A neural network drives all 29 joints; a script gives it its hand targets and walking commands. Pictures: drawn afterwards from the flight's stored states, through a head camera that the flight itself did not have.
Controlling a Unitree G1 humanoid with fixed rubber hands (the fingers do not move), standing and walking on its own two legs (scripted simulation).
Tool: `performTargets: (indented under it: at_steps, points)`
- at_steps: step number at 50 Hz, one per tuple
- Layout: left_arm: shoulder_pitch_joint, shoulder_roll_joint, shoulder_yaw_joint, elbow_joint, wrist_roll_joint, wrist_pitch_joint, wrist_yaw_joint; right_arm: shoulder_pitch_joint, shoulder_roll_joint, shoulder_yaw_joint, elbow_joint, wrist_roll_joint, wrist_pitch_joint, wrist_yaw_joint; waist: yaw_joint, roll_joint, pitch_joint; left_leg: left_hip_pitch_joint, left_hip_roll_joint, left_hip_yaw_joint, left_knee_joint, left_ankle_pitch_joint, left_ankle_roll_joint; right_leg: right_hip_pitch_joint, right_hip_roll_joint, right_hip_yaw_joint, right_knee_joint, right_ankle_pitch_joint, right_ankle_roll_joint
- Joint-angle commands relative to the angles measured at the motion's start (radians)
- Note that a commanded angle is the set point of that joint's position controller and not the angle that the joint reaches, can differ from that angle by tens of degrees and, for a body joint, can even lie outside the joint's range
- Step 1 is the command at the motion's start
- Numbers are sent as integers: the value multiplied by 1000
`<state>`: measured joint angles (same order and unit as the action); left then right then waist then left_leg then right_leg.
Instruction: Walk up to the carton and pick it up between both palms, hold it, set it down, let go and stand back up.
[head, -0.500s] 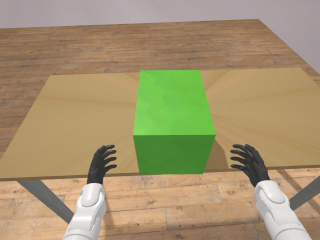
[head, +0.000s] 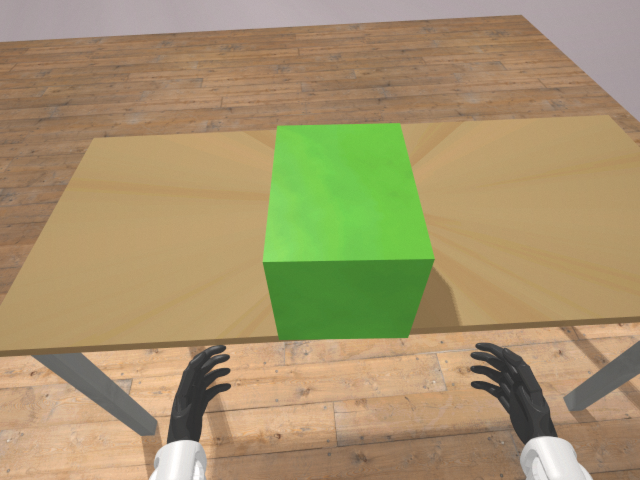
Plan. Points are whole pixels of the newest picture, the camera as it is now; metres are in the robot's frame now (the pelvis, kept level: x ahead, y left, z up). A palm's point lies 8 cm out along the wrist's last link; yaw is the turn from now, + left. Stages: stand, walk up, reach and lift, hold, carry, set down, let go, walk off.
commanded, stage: set down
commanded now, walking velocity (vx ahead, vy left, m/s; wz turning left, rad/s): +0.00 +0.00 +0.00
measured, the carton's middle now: (340, 229) +0.51 -0.02 -0.02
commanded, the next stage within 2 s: let go in 0.02 s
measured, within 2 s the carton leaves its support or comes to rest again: neither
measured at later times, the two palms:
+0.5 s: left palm (155, 472) +0.17 +0.23 -0.09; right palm (524, 475) +0.16 -0.23 -0.09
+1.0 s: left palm out of the picture +0.15 +0.22 -0.08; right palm (538, 474) +0.16 -0.25 -0.10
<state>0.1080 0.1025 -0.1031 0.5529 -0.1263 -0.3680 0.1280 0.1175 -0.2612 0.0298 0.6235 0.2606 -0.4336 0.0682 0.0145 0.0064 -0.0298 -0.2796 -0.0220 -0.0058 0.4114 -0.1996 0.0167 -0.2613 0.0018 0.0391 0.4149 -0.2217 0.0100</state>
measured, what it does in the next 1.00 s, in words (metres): stands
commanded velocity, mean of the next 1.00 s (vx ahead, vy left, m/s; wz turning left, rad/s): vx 0.00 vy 0.00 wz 0.00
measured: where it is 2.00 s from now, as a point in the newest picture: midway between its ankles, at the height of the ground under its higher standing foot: outside the picture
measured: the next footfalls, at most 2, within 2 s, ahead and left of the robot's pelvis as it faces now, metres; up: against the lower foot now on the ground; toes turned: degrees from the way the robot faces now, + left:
none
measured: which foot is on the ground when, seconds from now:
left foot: down 0.00-1.00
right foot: down 0.00-1.00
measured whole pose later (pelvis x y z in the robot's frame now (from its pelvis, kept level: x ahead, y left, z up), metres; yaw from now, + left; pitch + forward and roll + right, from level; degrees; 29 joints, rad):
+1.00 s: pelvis +0.03 -0.02 -0.01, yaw +1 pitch +2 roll +0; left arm 0.32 0.23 0.00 0.48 0.01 0.04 0.01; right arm 0.17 -0.23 0.02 0.86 -0.05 -0.12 0.00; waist 0.00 -0.01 -0.06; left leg -0.25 0.00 -0.05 0.52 -0.30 -0.01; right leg -0.21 0.03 0.01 0.49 -0.31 -0.01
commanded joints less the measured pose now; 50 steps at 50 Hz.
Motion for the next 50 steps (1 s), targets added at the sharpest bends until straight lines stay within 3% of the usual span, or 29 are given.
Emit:
performTargets:
  at_steps: [1,5,11,15,20,26,30,34,39,45,46,47,48,50]
  points:
    - [-150,66,7,-184,-10,-57,8,-150,-119,-54,-156,-9,-69,6,0,-55,-178,72,6,-22,-28,96,-7,3,8,7,-31,74,-30]
    - [-49,82,39,-145,18,-15,-11,-55,-96,-31,-64,-15,-64,-8,-5,-55,-177,84,-1,-17,-21,131,-15,48,6,10,-23,133,-20]
    - [105,130,131,-103,82,100,-83,50,-45,29,87,-58,-74,-65,-15,-68,-124,74,-26,-22,-26,180,-31,150,3,33,-15,314,-5]
    - [78,181,143,-147,98,191,-108,-3,-40,10,109,-126,-43,-88,-13,-32,-54,55,-15,-19,-40,80,-29,83,10,27,-14,207,-13]
    - [48,200,101,-267,107,335,-86,-47,-64,-52,91,-216,28,-90,-25,-6,-57,54,15,-16,-37,14,-39,12,24,3,11,88,-33]
    - [148,203,103,-311,136,463,-88,2,-55,-44,101,-239,93,-82,-25,-10,-154,133,-4,-32,15,282,-60,66,33,3,44,313,-20]
    - [188,203,138,-283,157,489,-99,14,-49,-21,119,-230,107,-86,-7,-10,-165,153,-23,-41,37,432,-62,89,42,1,56,442,-10]
    - [184,205,153,-275,164,493,-111,10,-59,-16,147,-221,108,-94,-9,2,-153,171,-31,-45,44,481,-66,69,45,-4,52,471,-6]
    - [160,207,149,-299,161,492,-118,-8,-72,-26,164,-222,104,-100,-23,-2,-144,186,-30,-45,36,459,-68,47,46,-6,33,435,-7]
    - [139,211,136,-310,151,490,-121,-23,-62,-30,155,-231,105,-100,-35,-37,-131,145,-30,-37,8,333,-58,77,32,4,14,388,-6]
    - [391,271,172,-102,123,397,-102,166,-172,-74,239,-312,287,-69,57,54,-274,183,144,-94,161,616,21,214,-89,16,81,339,29]
    - [406,292,170,-88,123,370,-102,158,-159,-75,215,-340,353,-67,18,18,-283,162,136,-97,194,591,30,227,-100,36,98,439,20]
    - [336,282,168,-85,129,359,-104,142,-112,-65,188,-337,382,-64,-13,-48,-238,106,128,-91,169,456,16,212,-100,33,106,456,4]
    - [254,229,150,-90,151,357,-110,139,-77,-55,185,-317,420,-58,-21,-70,-66,-3,104,-89,104,142,-9,115,-100,62,54,333,-23]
